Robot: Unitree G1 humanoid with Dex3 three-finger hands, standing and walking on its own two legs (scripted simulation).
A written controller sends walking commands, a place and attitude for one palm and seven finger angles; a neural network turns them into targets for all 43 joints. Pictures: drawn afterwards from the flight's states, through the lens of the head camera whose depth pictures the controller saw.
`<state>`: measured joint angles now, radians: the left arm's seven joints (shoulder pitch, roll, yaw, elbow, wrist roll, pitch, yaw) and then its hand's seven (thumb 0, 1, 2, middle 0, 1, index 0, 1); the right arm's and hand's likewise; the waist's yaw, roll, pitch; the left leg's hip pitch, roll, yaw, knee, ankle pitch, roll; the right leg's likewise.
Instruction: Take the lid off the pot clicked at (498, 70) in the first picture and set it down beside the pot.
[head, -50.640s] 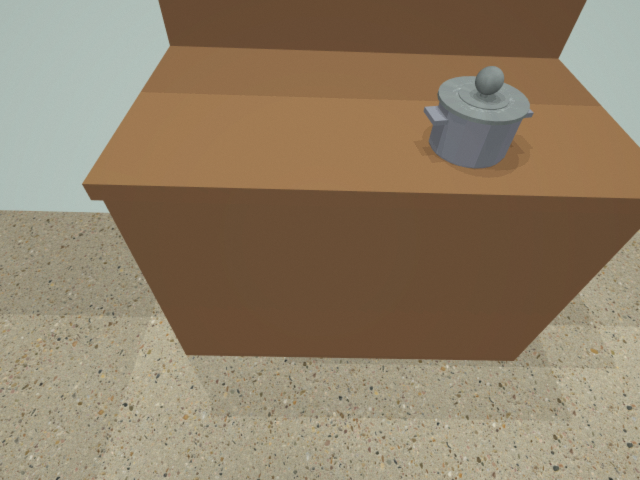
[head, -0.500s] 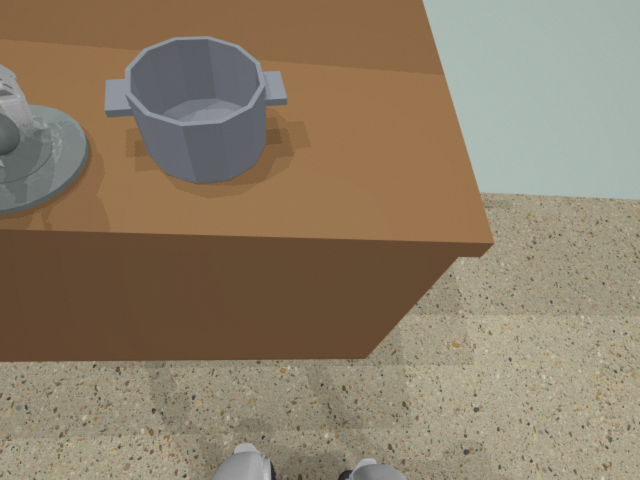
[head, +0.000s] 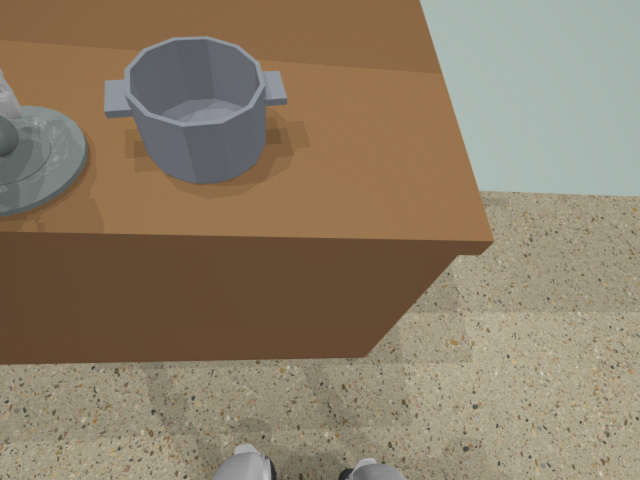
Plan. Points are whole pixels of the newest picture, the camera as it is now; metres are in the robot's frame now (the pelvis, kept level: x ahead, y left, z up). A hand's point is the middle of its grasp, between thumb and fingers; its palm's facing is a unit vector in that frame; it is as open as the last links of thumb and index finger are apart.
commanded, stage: raise the empty hand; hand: left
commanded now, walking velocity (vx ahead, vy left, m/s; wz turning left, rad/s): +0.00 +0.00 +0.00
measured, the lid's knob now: out of the picture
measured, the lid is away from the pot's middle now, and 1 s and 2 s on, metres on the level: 0.23 0.23 0.23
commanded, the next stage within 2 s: draw the hand back to the body in 1.32 s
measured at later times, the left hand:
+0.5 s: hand out of the picture +0.48 +0.35 +0.16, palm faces -0.37 -0.12 -0.92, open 11.0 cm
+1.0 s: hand out of the picture +0.48 +0.35 +0.21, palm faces -0.32 -0.13 -0.94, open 11.0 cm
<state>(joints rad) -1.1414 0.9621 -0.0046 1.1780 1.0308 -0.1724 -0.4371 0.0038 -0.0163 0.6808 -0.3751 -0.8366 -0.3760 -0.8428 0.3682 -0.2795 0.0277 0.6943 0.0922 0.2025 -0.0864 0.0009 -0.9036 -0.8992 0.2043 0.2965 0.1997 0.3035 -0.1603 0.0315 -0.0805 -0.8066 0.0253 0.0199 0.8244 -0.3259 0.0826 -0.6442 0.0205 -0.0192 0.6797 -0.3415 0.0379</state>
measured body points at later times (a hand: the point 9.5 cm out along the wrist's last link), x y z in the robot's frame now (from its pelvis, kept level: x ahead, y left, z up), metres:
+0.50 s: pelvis +0.00 +0.01 +0.01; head +0.09 +0.04 +0.45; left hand +0.49 +0.36 +0.22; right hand +0.00 -0.27 -0.10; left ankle +0.03 +0.06 -0.70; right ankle -0.01 -0.17 -0.70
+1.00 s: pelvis +0.01 +0.00 +0.02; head +0.08 +0.03 +0.46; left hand +0.49 +0.36 +0.27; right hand +0.01 -0.28 -0.10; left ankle +0.03 +0.06 -0.70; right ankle -0.01 -0.17 -0.70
